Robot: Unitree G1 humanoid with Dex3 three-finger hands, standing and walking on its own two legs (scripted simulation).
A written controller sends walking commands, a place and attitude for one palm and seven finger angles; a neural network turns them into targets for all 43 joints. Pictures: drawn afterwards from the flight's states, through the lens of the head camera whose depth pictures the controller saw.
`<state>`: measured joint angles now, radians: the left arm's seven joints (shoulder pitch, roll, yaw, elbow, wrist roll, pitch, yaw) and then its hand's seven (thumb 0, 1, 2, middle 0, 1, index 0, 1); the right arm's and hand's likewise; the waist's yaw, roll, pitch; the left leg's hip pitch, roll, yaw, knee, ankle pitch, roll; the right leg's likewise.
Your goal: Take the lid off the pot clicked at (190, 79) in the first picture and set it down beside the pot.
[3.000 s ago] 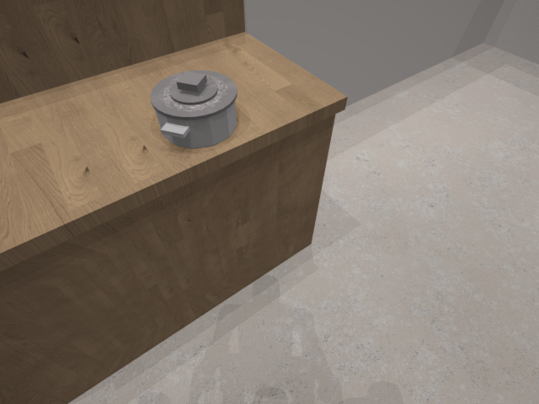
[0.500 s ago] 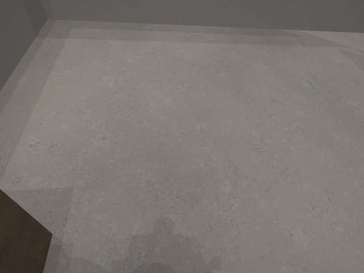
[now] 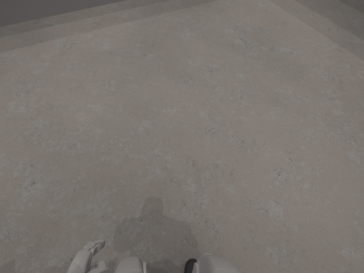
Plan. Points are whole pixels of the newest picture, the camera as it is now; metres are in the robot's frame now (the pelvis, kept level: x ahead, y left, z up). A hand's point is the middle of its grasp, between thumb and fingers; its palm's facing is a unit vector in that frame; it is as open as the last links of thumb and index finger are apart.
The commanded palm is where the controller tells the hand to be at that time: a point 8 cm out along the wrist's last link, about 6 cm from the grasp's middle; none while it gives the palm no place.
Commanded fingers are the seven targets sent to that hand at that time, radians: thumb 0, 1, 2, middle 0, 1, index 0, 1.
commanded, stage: turn to face it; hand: left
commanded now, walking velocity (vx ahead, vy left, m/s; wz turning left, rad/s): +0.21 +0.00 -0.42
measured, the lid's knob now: out of the picture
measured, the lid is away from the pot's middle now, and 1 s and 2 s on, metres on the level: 0.00 0.00 0.00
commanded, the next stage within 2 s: none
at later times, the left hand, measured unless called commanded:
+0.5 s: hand out of the picture +0.14 +0.23 -0.17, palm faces +0.18 -0.96 -0.19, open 7.4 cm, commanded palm none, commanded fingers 0.00 0.90 0.90 -0.20 -0.30 -0.20 -0.30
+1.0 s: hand (95, 258) +0.17 +0.21 -0.13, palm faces +0.40 -0.87 -0.28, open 7.4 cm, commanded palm none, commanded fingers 0.00 0.90 0.90 -0.20 -0.30 -0.20 -0.30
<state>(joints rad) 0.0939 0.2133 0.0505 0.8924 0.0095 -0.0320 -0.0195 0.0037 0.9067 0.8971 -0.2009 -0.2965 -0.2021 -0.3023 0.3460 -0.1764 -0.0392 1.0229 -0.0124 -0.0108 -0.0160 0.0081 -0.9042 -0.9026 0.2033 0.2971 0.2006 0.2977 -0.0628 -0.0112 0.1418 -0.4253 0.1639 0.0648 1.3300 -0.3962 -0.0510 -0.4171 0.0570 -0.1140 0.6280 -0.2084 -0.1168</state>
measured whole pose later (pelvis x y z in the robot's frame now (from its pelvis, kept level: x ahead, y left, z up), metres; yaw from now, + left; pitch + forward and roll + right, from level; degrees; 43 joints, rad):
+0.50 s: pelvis +0.13 +0.04 +0.01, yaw +6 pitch +0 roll +0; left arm 0.27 0.19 0.06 1.01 0.01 0.03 0.03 0.01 0.91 0.90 -0.20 -0.30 -0.20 -0.30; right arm 0.18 -0.15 -0.02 0.98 -0.02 0.01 -0.01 0.00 -0.91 -0.90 0.20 0.30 0.20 0.30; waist 0.02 -0.05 0.06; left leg -0.32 -0.02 0.06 0.55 -0.23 0.06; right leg -0.37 -0.03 -0.05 1.01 -0.51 0.04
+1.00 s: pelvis +0.16 -0.01 +0.02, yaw +25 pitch -1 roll +2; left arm 0.19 0.21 0.03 0.86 0.03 0.01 0.03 0.01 0.90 0.90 -0.20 -0.30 -0.21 -0.30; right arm 0.16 -0.28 -0.09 0.92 -0.01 0.08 0.02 0.00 -0.91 -0.90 0.20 0.30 0.20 0.30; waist -0.02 -0.01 0.09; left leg -0.48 0.01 0.05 1.03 -0.45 -0.06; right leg -0.20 -0.13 -0.13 0.54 -0.32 0.02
